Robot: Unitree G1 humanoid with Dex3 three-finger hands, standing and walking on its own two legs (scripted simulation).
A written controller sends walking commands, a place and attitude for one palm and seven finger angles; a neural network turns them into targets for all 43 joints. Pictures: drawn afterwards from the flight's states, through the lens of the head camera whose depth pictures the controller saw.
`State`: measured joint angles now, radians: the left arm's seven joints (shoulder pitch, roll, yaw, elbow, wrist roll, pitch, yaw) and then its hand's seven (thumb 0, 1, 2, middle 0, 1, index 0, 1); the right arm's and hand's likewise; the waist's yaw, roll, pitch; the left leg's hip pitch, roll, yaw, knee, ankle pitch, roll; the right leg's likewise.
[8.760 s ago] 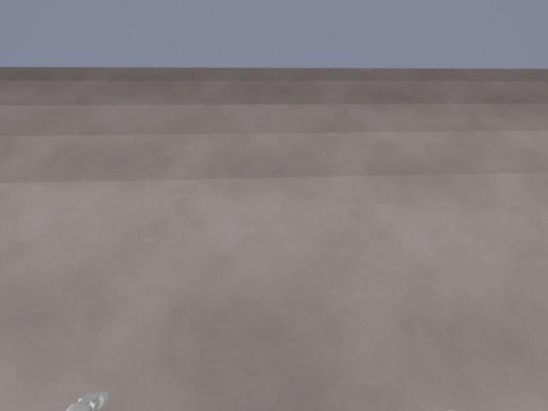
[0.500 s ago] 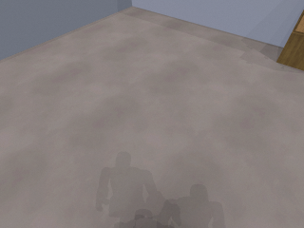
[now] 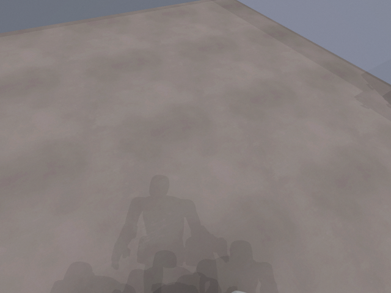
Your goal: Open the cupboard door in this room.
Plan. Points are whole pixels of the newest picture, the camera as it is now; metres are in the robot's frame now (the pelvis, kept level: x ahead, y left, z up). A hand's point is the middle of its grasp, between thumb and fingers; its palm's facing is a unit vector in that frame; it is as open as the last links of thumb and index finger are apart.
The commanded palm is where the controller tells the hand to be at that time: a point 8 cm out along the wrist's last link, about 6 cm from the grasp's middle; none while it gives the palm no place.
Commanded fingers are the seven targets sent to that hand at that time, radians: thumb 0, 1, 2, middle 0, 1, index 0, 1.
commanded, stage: turn or walk to find it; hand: left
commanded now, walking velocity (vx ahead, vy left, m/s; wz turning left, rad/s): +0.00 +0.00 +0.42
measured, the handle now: out of the picture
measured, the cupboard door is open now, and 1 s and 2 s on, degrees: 0 0 0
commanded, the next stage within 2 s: none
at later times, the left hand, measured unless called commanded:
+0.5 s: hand out of the picture +0.03 +0.16 -0.14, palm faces +0.21 -0.94 -0.28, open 7.4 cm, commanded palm none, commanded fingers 0.00 0.90 0.90 -0.20 -0.30 -0.20 -0.30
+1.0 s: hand out of the picture -0.16 +0.18 -0.18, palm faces +0.47 -0.85 -0.24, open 7.4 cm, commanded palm none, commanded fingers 0.00 0.90 0.90 -0.20 -0.30 -0.20 -0.30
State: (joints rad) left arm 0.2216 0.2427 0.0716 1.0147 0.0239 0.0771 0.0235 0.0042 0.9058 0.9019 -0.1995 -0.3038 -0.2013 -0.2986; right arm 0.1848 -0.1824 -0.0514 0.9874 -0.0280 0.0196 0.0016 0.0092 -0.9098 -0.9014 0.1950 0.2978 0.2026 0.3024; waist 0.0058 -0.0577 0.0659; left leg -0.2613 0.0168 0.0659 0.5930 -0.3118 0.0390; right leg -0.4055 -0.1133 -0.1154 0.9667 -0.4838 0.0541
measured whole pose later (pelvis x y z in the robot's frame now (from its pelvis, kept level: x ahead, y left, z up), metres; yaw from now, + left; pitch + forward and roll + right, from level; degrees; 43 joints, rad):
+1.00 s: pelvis -0.08 -0.02 +0.00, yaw +25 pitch -1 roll +0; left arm 0.25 0.26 0.07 1.01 0.02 0.07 0.02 0.01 0.91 0.90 -0.20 -0.30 -0.20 -0.30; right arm 0.12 -0.20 -0.04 0.95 -0.02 0.02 0.00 0.01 -0.91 -0.90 0.20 0.30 0.20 0.30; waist 0.03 -0.06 0.08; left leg -0.23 0.01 0.05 0.57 -0.33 0.03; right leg -0.40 -0.12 -0.12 0.97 -0.51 0.06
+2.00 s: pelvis -0.14 -0.05 +0.00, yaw +51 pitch +0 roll -2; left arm 0.24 0.26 0.07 1.01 0.02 0.08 0.02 0.01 0.91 0.90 -0.20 -0.30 -0.20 -0.30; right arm 0.15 -0.19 -0.04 0.96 -0.02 0.02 0.00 0.01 -0.91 -0.90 0.20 0.30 0.20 0.30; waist 0.02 -0.05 0.07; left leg -0.22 0.01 0.04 0.54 -0.33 0.04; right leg -0.44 -0.11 -0.09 1.04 -0.46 0.07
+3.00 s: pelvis -0.15 -0.12 -0.01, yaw +76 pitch -1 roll +0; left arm 0.28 0.25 0.06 1.01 0.02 0.05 0.02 0.00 0.90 0.90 -0.20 -0.30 -0.20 -0.30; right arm 0.10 -0.21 -0.05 0.95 -0.02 0.03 0.01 0.01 -0.91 -0.90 0.19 0.30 0.20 0.30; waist 0.05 -0.06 0.09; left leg -0.25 0.01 0.08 0.61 -0.34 0.03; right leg -0.33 -0.16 -0.23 0.78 -0.46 0.04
